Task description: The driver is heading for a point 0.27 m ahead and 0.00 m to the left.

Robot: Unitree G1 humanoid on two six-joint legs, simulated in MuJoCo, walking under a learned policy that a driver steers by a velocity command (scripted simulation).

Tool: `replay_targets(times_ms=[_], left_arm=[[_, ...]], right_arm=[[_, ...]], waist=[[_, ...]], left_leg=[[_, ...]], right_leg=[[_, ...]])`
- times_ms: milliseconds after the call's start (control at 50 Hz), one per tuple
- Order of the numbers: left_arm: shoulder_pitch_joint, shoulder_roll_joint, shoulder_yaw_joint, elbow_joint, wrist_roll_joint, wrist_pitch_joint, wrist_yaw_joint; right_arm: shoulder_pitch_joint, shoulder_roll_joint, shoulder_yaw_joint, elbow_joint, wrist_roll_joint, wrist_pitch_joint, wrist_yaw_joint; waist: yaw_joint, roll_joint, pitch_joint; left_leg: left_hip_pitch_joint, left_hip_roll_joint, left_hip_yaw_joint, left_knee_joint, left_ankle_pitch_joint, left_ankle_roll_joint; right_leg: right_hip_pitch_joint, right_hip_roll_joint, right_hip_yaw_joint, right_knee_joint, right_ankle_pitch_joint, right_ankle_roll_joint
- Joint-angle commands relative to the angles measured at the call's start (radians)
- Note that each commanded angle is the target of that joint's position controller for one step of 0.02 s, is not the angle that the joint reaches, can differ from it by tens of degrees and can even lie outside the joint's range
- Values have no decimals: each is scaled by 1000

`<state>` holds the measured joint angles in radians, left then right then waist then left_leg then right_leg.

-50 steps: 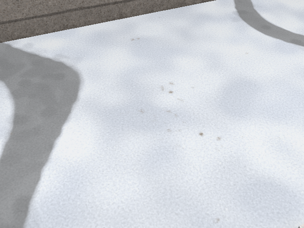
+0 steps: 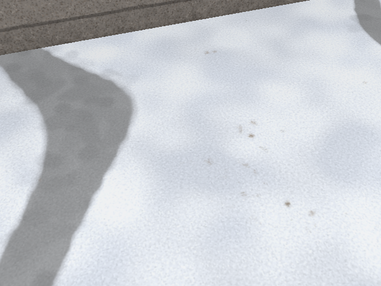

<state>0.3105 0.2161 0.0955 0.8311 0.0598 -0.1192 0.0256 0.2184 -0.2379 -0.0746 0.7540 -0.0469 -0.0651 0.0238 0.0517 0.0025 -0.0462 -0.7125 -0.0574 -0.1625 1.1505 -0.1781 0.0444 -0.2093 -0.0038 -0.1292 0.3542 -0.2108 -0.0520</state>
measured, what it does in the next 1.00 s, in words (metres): walks ahead: left foot, then right foot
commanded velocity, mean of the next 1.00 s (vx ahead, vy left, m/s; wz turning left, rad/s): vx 0.12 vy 0.00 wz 0.18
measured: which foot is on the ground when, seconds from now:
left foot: up 0.00-0.30, down 0.32-1.00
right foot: down 0.00-0.34, up 0.36-0.62, down 0.64-1.00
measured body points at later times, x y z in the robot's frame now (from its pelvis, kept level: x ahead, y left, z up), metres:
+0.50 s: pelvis +0.12 +0.10 +0.00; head +0.15 +0.11 +0.45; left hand +0.18 +0.37 -0.13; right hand +0.31 -0.13 -0.11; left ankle +0.17 +0.20 -0.75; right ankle +0.08 -0.06 -0.69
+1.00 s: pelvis +0.16 +0.10 -0.01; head +0.17 +0.11 +0.44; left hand +0.19 +0.36 -0.16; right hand +0.32 -0.11 -0.14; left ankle +0.17 +0.20 -0.75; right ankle +0.17 -0.03 -0.75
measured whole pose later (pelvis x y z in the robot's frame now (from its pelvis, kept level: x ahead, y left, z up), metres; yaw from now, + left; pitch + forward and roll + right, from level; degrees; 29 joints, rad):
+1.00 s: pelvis +0.16 +0.10 -0.01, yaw +9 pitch -1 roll +0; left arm 0.18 0.20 0.04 0.99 -0.01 0.00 0.06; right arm 0.13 -0.19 -0.06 0.92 -0.01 -0.03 -0.01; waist 0.01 -0.01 0.04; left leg -0.27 -0.04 0.02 0.53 -0.24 0.04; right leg -0.23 -0.05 -0.02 0.56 -0.30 0.03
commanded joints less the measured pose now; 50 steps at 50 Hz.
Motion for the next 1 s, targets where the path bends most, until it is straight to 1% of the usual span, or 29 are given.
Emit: replay_targets(times_ms=[20, 60, 100, 120, 180, 220, 260, 300, 320, 340, 360, 380, 400, 420, 440, 460, 480, 520, 540, 560, 580, 620, 640, 660, 680, 700, 740, 820, 1000], left_arm=[[-73, 26, -20, -48, 30, -19, 4], [28, 35, -25, 2, 34, -18, -5], [35, 26, -40, 23, 21, -24, -19], [47, 44, -39, 43, 6, -26, -28], [59, 80, -37, 72, -14, -34, -51], [46, 118, -27, 91, -25, -36, -58], [-19, 120, -21, 76, -33, -31, -49], [-60, 110, -28, 74, -40, -15, -30], [-24, 85, -35, 80, -43, -8, -26], [108, -26, -67, 60, -48, 1, -16], [140, -71, -97, 40, -36, -4, -29], [-11, 20, -63, 24, -34, 6, -38], [-93, 47, -47, 20, -19, 17, -39], [-57, 67, -34, 49, -9, 21, -31], [-23, 48, -32, 73, -8, 22, -25], [-19, 2, -43, 79, -11, 20, -26], [-15, -10, -43, 86, -17, 19, -29], [3, 18, -34, 99, -33, 23, -44], [-2, 29, -31, 101, -40, 23, -49], [-100, 60, -22, 74, -116, 59, 5], [-92, 64, -27, 65, -113, 77, 30], [-62, 67, -33, 76, -84, 98, 36], [-86, 107, -29, 69, -62, 107, 35], [-129, 159, -22, 46, -56, 116, 36], [-179, 191, -13, 40, -77, 122, 39], [-199, 130, -22, 47, -80, 122, 35], [-198, 98, -30, 58, -70, 109, 35], [-136, 99, -31, 92, -73, 97, 37], [-120, 92, -32, 132, -70, 109, 38]], right_arm=[[30, -40, -14, -22, 16, -11, 45], [-11, -24, -9, -35, 24, -17, 46], [-93, -1, -1, -46, 15, -16, 39], [-130, 14, 7, -52, 14, -12, 41], [-167, 38, 24, -54, 10, 9, 61], [-169, 6, 14, -55, 8, 10, 59], [-146, -39, -6, -39, 4, -4, 46], [-117, -75, -27, -24, 28, -37, 38], [-78, -128, -47, -9, 46, -56, 31], [-2, -204, -59, 5, 51, -63, 24], [163, -198, -47, 31, 67, -61, 20], [204, -195, -61, 47, 45, -76, -3], [165, -227, -75, 65, 45, -85, -21], [68, -173, -62, 47, 65, -75, -29], [-15, -121, -45, 31, 81, -68, -29], [-80, -96, -36, 9, 84, -62, -24], [-140, -91, -32, -16, 77, -61, -17], [-227, -112, -40, -50, 60, -66, 0], [-230, -118, -43, -55, 62, -63, 15], [-123, -42, -11, 0, 9, -22, -7], [-100, -46, -9, 10, 5, -4, -19], [-131, -65, -2, 11, 24, 21, -36], [-110, -56, 1, 15, 28, 23, -34], [-93, -54, 3, 18, 20, 27, -32], [-65, -47, 2, 20, 19, 28, -35], [-86, -50, 3, 30, 14, 29, -41], [-120, -77, -7, 37, 26, 29, -51], [-124, -42, -1, 60, 27, 22, -39], [-110, -38, 2, 119, 35, 29, -41]], waist=[[-38, -65, 45], [-3, -63, 63], [13, -61, 67], [17, -61, 71], [9, -90, 82], [-20, -100, 70], [-47, -108, 45], [-85, -70, 9], [-89, -27, -61], [-41, 144, -289], [-89, 289, -419], [-145, 196, -282], [-137, 153, -161], [-86, 132, -118], [-38, 120, -69], [-6, 104, -46], [24, 69, -52], [53, 57, -59], [47, 57, -62], [-16, 36, -69], [-10, 65, -90], [20, 104, -119], [3, 73, -100], [-42, 1, -38], [-96, -143, 3], [-81, -174, 18], [-66, -121, 58], [-45, -24, 33], [-45, 13, 19]], left_leg=[[-195, 58, 0, 143, 85, -19], [-259, 80, 2, 75, 131, -29], [-238, 103, 39, -54, 208, -44], [-188, 115, 78, -154, 225, -50], [19, 127, 166, -406, 157, -46], [48, 128, 150, -497, 92, -27], [106, 125, 140, -572, 76, 8], [308, 79, 167, -691, 217, 65], [486, 83, 149, -702, 390, 121], [814, 259, -20, -640, 781, 283], [1045, 456, -344, -753, 717, 411], [989, 455, -370, -813, 477, 353], [844, 397, -268, -850, 328, 266], [707, 356, -187, -875, 276, 213], [572, 325, -136, -912, 295, 192], [473, 300, -85, -935, 320, 177], [417, 272, -38, -933, 354, 170], [358, 224, 40, -906, 390, 171], [365, 225, 33, -891, 375, 184], [481, 245, 22, -848, 541, 184], [511, 263, 11, -819, 595, 190], [462, 241, 27, -800, 383, 152], [420, 190, 36, -810, 128, 97], [392, 122, 70, -793, -128, 47], [390, 53, 118, -781, -171, 7], [458, 44, 143, -749, -120, -15], [476, 65, 128, -734, -72, -6], [444, 83, 102, -744, -33, 20], [488, 90, 107, -714, 82, 24]], right_leg=[[116, -257, 210, -255, -124, -117], [202, -278, 169, -274, -82, -138], [226, -281, 114, -292, -1, -154], [219, -272, 65, -297, 85, -161], [164, -257, -20, -246, 418, -166], [235, -297, -3, -197, 540, -164], [274, -317, -2, -138, 532, -142], [195, -288, -29, -35, 421, -87], [141, -225, -62, 55, 391, -22], [31, -110, -128, 248, 85, 65], [-186, -17, -62, 414, -400, 124], [-348, -28, 45, 559, -506, 109], [-396, -73, 81, 645, -469, 91], [-338, -110, 95, 672, -431, 100], [-265, -125, 113, 665, -373, 106], [-195, -131, 118, 649, -308, 110], [-134, -126, 109, 624, -250, 111], [-54, -112, 86, 533, -164, 117], [-45, -112, 85, 484, -153, 129], [-123, -98, 116, 372, -118, 97], [-99, -95, 124, 317, -80, 89], [34, -79, 120, 147, 105, 62], [76, -104, 153, 99, 187, 38], [34, -158, 208, 46, 151, 9], [-29, -169, 204, 45, -3, -24], [-114, -153, 204, 9, -194, -22], [-148, -118, 174, 20, -173, 17], [-52, -82, 134, 114, -10, 34], [-21, -64, 126, 130, 60, 34]])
